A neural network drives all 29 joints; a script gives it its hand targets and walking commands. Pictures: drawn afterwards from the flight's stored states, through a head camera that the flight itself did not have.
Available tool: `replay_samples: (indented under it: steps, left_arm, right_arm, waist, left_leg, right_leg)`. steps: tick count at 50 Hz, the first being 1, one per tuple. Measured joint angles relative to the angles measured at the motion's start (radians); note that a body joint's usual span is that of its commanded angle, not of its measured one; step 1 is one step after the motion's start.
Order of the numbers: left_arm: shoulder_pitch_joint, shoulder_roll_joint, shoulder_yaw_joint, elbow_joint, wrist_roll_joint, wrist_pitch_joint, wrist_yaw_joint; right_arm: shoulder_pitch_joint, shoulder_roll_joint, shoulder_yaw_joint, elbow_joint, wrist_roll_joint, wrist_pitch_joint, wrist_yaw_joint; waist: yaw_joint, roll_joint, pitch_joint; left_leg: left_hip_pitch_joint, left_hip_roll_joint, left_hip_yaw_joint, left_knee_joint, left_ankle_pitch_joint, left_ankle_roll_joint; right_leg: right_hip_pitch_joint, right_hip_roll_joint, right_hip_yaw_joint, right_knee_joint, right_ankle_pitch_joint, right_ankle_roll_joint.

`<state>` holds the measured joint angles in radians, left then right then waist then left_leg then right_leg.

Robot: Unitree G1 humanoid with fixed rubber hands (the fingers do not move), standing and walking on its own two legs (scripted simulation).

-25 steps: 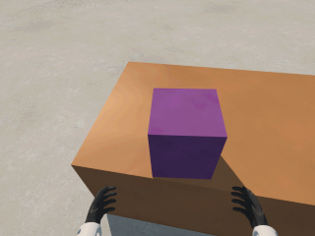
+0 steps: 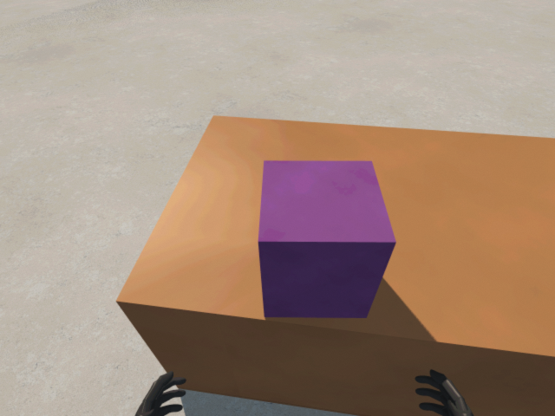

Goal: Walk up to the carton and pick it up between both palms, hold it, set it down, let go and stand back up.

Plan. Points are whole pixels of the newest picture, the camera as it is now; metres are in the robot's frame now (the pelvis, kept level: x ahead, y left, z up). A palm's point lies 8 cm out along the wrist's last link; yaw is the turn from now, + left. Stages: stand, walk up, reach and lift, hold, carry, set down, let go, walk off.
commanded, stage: stand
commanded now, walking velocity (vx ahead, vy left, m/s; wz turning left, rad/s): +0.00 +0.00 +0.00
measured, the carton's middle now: (316, 241) +0.46 -0.04 -0.05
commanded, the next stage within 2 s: none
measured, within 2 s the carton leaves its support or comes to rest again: neither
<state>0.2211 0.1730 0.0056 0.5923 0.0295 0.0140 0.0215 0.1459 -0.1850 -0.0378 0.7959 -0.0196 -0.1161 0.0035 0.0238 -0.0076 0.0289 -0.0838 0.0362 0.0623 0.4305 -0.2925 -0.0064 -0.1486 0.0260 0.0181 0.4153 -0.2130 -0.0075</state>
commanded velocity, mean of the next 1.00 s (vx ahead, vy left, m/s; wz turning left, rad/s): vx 0.00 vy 0.00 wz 0.00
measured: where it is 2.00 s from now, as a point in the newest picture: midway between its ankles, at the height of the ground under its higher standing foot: outside the picture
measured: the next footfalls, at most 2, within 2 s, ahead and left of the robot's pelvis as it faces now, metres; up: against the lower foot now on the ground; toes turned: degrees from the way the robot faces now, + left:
none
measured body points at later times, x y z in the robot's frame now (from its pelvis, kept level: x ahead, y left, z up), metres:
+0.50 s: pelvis -0.03 +0.02 -0.01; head -0.04 +0.02 +0.44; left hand +0.07 +0.26 -0.14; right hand +0.01 -0.24 -0.14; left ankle -0.04 +0.12 -0.74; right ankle +0.01 -0.12 -0.74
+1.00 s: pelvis -0.03 +0.03 -0.01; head -0.03 +0.02 +0.44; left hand +0.03 +0.27 -0.15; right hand -0.04 -0.22 -0.16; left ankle -0.04 +0.12 -0.74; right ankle +0.01 -0.12 -0.74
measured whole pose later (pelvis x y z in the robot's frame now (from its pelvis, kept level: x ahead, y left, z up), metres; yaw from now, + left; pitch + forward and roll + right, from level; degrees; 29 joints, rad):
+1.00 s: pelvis -0.03 +0.03 -0.01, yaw -5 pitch -2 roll +1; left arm 0.31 0.17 0.04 0.95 0.03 0.00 0.02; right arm 0.35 -0.20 -0.09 0.94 -0.03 0.01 -0.01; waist -0.02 0.01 0.03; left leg -0.15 -0.01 0.16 0.47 -0.29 0.05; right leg -0.27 -0.01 0.12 0.50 -0.20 0.05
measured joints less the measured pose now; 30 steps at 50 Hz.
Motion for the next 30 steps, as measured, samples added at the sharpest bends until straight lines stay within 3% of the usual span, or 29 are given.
replay_samples:
  steps: [3, 7, 30]
  left_arm:
    - [0.037, 0.016, 0.035, 0.073, 0.007, -0.001, -0.011]
    - [0.082, 0.039, 0.066, 0.142, 0.013, 0.002, -0.012]
    - [0.084, 0.004, 0.034, 0.278, 0.002, -0.023, -0.009]
  right_arm:
    - [0.036, -0.02, -0.011, -0.015, -0.011, 0.1, 0.0]
    - [0.101, -0.045, -0.032, -0.018, -0.013, 0.141, -0.004]
    - [0.213, -0.019, -0.043, 0.053, -0.014, 0.128, -0.009]
  waist:
    - [-0.007, -0.005, -0.034]
    - [-0.014, -0.003, -0.055]
    - [-0.039, 0.01, -0.044]
  left_leg:
    - [-0.046, 0.0, 0.012, 0.055, -0.028, 0.003]
    - [-0.08, 0.004, 0.02, 0.106, -0.054, 0.008]
    - [-0.071, -0.026, 0.077, 0.059, -0.001, 0.04]
  right_leg:
    - [-0.055, -0.001, 0.011, 0.065, -0.03, 0.003]
    - [-0.09, 0.002, 0.018, 0.109, -0.048, 0.006]
    - [-0.11, -0.019, 0.08, 0.085, 0.013, 0.038]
